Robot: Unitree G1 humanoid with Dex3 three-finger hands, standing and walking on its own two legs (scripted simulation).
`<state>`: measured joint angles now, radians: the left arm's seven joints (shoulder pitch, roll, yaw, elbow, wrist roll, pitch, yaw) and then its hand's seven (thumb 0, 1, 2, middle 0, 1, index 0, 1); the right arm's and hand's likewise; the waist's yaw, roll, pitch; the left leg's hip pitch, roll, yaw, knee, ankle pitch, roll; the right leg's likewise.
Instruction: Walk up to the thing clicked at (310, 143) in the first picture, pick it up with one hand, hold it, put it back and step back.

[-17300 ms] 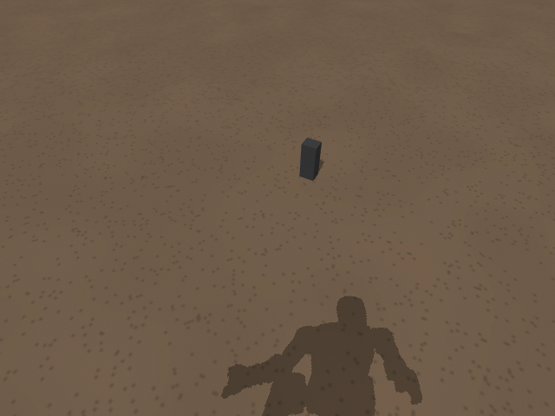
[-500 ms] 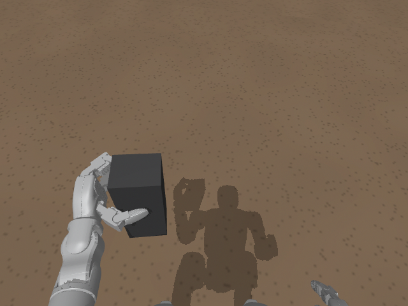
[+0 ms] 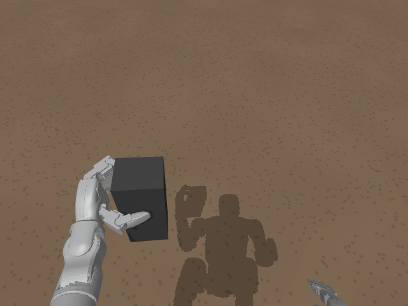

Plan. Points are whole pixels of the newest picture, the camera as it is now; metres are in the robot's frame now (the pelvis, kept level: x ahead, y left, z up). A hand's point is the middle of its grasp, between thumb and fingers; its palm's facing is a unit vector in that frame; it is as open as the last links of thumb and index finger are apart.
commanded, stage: crouch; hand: left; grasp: from the side
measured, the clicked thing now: (145, 204) +0.32 +0.14 +0.01
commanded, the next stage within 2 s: lower in 1.70 s
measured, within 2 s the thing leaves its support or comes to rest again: neither
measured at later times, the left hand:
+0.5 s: hand (136, 222) +0.35 +0.20 -0.15, palm faces +0.21 -0.98 -0.03, open 10.8 cm
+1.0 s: hand (143, 241) +0.38 +0.22 -0.37, palm faces +0.25 -0.97 -0.03, open 10.8 cm
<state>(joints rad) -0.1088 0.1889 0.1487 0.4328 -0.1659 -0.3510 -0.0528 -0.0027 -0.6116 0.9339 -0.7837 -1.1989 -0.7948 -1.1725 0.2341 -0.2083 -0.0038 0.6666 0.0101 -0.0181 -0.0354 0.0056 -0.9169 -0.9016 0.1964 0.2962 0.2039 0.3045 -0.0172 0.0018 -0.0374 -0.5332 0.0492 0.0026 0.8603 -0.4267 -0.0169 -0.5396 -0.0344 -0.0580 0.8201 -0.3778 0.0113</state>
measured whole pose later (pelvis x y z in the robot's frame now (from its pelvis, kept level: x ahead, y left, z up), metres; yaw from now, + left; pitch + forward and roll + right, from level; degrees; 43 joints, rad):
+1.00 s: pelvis -0.08 +0.00 -0.32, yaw -2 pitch +33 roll -3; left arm -0.67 0.39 0.49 1.13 -0.07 -0.81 -0.07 0.00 -0.61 0.94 -0.78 -1.20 -0.79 -1.17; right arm 0.08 -0.26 0.03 0.75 -0.12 -0.01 0.09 0.00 -0.92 -0.91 0.20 0.30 0.20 0.30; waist -0.14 -0.03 -0.12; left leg -2.02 0.03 -0.08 2.16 -0.71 -0.02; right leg -2.03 -0.06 -0.05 2.10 -0.64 -0.01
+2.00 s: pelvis -0.10 +0.01 -0.43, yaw -8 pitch +23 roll -10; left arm -0.73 0.62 0.56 1.26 -0.03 -0.85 -0.07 0.00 -0.61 0.95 -0.77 -1.22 -0.78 -1.19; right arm 0.02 -0.33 0.22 0.67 -0.21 0.03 0.13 0.00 -0.91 -0.90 0.20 0.30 0.20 0.30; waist -0.23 -0.10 0.11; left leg -2.26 0.01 -0.20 2.53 -0.69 -0.01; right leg -2.20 -0.04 -0.12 2.36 -0.57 0.03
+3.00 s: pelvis -0.10 +0.03 -0.44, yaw -12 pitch +15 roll -16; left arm -0.76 0.84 0.56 1.47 -0.03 -1.02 0.01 0.00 -0.61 0.95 -0.78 -1.21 -0.79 -1.18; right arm -0.10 -0.37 0.44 0.59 -0.32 0.04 0.14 -0.01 -0.90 -0.90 0.20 0.30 0.21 0.30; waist -0.29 -0.22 0.27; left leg -2.23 0.02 -0.31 2.62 -0.70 0.01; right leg -2.12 0.00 -0.20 2.36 -0.54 0.06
